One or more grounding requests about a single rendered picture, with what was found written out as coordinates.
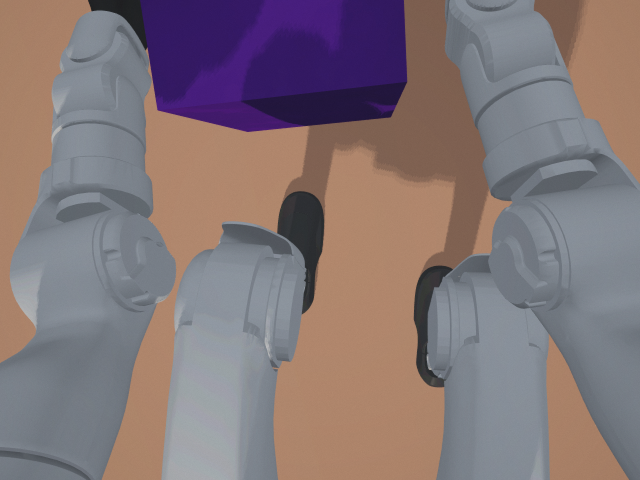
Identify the robot right foot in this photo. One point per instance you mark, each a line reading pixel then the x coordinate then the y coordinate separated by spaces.
pixel 430 278

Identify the left robot forearm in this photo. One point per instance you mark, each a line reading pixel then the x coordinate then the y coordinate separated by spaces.
pixel 98 128

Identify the left robot upper arm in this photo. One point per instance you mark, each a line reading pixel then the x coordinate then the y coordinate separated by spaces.
pixel 90 286

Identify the robot left hand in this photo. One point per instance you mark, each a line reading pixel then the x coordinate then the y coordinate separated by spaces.
pixel 130 10

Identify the carton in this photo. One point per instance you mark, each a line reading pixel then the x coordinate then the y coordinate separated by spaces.
pixel 255 65

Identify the right robot forearm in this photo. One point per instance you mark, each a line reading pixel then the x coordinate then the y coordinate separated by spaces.
pixel 521 97

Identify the robot left thigh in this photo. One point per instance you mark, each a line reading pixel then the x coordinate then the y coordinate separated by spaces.
pixel 220 412

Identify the right robot upper arm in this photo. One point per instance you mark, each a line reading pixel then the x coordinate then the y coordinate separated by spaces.
pixel 573 258

